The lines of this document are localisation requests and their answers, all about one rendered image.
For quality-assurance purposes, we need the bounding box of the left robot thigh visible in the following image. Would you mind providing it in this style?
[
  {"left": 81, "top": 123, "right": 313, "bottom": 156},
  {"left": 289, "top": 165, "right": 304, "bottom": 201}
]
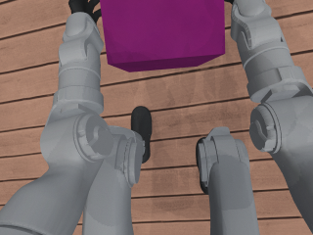
[{"left": 81, "top": 134, "right": 142, "bottom": 235}]

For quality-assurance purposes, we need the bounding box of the left robot upper arm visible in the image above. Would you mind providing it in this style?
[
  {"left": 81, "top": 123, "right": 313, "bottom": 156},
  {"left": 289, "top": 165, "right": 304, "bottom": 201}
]
[{"left": 0, "top": 112, "right": 114, "bottom": 235}]

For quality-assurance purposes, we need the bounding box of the robot right forearm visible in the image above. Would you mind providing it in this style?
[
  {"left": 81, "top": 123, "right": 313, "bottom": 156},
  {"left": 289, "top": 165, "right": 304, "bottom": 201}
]
[{"left": 230, "top": 0, "right": 313, "bottom": 103}]

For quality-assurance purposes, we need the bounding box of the robot left forearm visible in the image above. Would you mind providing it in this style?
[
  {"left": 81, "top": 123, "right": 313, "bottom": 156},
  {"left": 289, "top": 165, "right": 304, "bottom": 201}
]
[{"left": 44, "top": 12, "right": 104, "bottom": 128}]

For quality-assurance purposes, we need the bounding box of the robot right shin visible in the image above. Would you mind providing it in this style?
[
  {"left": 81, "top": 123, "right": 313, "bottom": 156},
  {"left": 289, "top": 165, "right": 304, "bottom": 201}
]
[{"left": 203, "top": 126, "right": 250, "bottom": 188}]

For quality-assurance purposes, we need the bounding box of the right robot upper arm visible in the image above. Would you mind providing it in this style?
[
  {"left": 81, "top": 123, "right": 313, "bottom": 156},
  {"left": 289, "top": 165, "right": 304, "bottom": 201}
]
[{"left": 248, "top": 95, "right": 313, "bottom": 234}]

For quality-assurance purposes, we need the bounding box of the left robot hand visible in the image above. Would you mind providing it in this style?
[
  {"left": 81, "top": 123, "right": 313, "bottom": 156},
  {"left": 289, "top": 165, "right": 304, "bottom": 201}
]
[{"left": 68, "top": 0, "right": 102, "bottom": 25}]

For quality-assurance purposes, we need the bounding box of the carton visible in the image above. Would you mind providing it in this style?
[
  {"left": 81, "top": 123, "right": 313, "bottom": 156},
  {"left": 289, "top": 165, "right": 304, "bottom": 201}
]
[{"left": 100, "top": 0, "right": 226, "bottom": 72}]

